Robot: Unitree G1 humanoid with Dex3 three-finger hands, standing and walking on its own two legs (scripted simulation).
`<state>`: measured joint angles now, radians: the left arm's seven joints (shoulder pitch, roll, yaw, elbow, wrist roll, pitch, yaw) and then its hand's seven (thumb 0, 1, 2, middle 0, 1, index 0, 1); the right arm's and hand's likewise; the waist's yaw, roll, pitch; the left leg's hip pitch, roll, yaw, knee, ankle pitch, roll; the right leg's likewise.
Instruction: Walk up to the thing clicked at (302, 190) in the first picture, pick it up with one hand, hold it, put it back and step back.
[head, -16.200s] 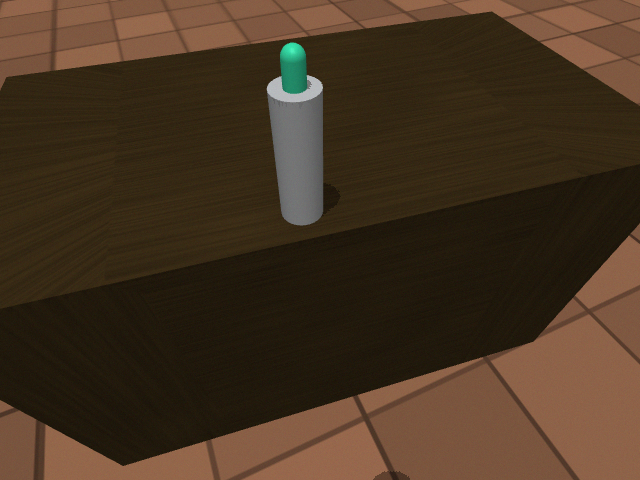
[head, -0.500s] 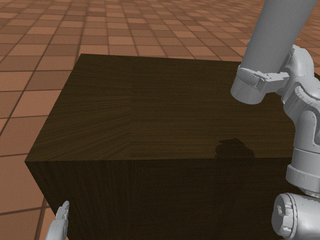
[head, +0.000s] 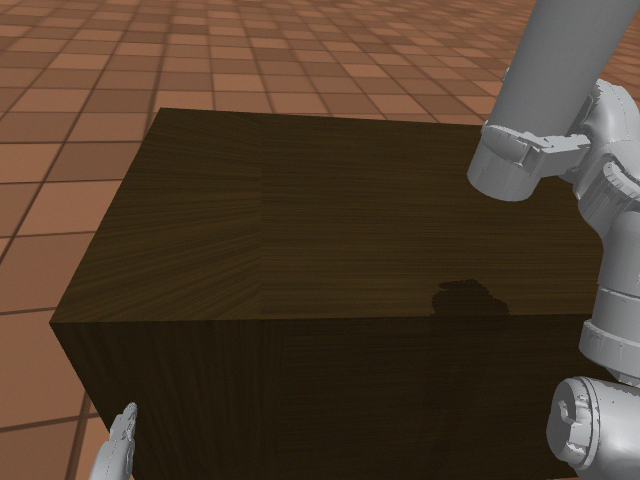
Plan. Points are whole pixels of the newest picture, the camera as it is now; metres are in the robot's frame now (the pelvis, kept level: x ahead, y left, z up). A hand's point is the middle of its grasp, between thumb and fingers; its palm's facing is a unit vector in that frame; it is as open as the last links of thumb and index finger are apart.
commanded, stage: hold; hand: right
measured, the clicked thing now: (561, 53) +0.34 -0.16 +0.40
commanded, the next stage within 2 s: crouch in 1.74 s
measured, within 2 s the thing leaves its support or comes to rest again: neither
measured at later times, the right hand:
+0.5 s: hand (536, 130) +0.33 -0.16 +0.34, palm faces +0.13 +0.99 -0.03, open 9.9 cm
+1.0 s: hand (536, 136) +0.32 -0.16 +0.34, palm faces +0.10 +0.99 -0.03, open 9.9 cm
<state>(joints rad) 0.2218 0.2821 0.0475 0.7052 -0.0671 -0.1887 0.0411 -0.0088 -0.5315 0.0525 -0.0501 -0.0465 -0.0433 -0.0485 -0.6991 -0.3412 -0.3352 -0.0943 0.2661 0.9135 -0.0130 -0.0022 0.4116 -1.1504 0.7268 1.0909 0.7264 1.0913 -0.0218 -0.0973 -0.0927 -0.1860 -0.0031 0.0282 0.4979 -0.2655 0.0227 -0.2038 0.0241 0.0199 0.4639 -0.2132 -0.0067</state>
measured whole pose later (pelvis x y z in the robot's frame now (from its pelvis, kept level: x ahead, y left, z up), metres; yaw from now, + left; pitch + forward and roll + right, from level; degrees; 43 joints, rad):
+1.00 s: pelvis -0.01 +0.00 +0.00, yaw +0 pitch -4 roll +0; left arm 0.21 0.28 0.04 0.73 -0.07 -0.20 0.06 -0.01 -0.52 0.05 -0.05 -0.05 -0.05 -0.05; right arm -0.65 -0.34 -0.33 -0.15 0.27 0.89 0.01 0.00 0.43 -1.17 0.73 1.09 0.73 1.09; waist -0.02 -0.10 -0.09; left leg -0.18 -0.01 0.03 0.51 -0.26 0.02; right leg -0.21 0.02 0.02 0.48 -0.21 -0.01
